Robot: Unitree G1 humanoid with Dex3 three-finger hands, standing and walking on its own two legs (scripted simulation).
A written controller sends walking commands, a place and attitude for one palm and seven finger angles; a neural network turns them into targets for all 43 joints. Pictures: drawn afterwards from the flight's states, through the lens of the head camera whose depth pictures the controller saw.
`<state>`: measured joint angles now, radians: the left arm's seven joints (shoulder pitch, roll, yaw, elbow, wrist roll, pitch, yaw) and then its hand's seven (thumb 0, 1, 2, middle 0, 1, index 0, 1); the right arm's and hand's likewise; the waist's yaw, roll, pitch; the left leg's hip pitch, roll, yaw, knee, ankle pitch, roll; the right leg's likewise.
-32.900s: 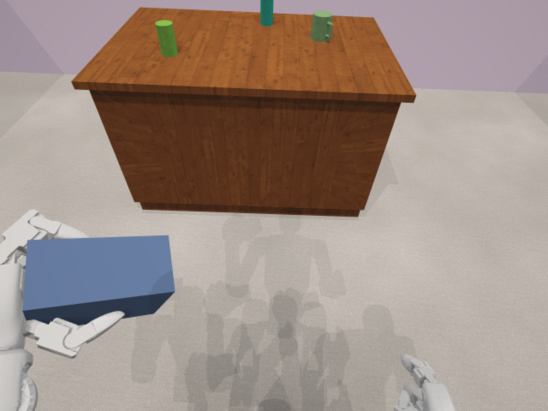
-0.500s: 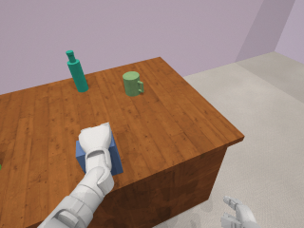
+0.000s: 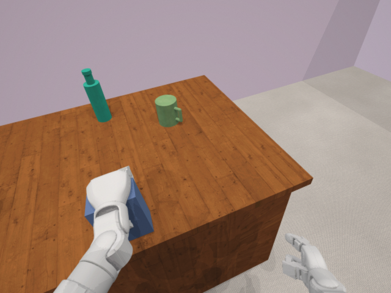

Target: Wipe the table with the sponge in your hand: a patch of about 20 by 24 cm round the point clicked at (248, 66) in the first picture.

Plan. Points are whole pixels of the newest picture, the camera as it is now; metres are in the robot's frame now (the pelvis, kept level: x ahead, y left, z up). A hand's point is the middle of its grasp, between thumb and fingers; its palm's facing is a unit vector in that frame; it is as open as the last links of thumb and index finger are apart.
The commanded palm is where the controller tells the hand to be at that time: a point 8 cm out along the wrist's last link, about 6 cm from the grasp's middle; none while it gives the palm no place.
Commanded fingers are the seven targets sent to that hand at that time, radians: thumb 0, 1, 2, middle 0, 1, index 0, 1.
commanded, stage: slide back across to the middle lane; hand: left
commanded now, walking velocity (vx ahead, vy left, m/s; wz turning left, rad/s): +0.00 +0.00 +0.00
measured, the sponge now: (125, 219) +0.29 +0.21 -0.02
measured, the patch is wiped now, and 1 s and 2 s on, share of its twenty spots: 1.00 1.00 1.00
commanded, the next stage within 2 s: wipe forward along the middle lane in 0.32 s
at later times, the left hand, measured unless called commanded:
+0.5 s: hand (97, 216) +0.26 +0.25 +0.04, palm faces -0.01 -0.12 -0.99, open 10.7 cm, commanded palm +0.23 +0.25 +0.09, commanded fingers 0.00 0.10 1.30 -1.20 -1.60 -1.20 -1.60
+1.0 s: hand (96, 204) +0.29 +0.27 +0.03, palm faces -0.08 -0.06 -0.99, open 10.7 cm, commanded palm +0.28 +0.28 +0.07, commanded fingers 0.00 0.10 1.30 -1.20 -1.60 -1.20 -1.60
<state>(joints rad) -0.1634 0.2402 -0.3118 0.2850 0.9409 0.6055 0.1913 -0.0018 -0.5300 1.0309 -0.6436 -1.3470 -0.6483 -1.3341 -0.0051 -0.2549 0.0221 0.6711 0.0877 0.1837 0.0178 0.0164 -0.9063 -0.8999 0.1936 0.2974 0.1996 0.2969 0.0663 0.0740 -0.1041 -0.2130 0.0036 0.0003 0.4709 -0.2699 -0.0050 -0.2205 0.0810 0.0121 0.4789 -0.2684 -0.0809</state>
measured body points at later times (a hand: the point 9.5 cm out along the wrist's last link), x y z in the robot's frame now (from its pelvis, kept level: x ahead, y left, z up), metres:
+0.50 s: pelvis -0.01 +0.00 +0.00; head -0.05 -0.03 +0.45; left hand +0.25 +0.25 +0.10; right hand +0.22 -0.21 -0.08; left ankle -0.01 +0.13 -0.74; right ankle -0.01 -0.07 -0.74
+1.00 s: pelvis -0.03 -0.01 +0.00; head -0.04 -0.04 +0.44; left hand +0.29 +0.27 +0.09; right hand +0.15 -0.24 -0.12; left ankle -0.01 +0.13 -0.74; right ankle -0.01 -0.07 -0.74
